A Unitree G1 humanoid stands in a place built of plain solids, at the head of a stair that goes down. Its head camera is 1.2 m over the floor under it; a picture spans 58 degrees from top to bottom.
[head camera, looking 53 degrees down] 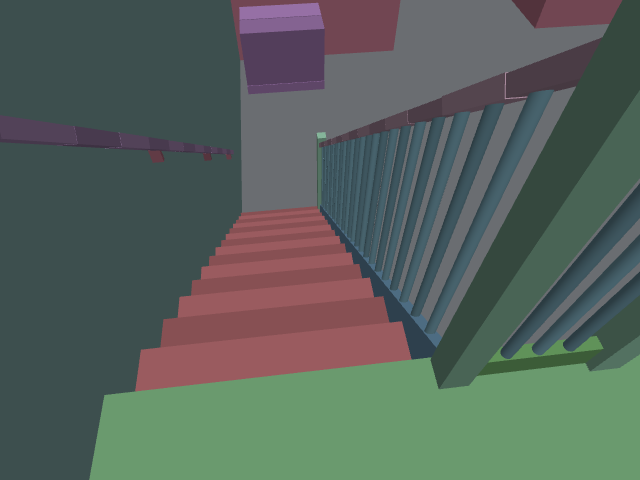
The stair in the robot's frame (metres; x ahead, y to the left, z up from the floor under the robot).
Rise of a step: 0.19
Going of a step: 0.21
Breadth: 0.90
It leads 7 degrees to the left of straight ahead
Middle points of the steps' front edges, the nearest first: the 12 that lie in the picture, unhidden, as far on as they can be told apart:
0.43 0.14 0.00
0.63 0.16 -0.19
0.84 0.18 -0.38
1.05 0.21 -0.57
1.26 0.23 -0.76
1.47 0.26 -0.94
1.68 0.28 -1.13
1.89 0.31 -1.32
2.09 0.33 -1.51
2.30 0.35 -1.70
2.51 0.38 -1.89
2.72 0.40 -2.08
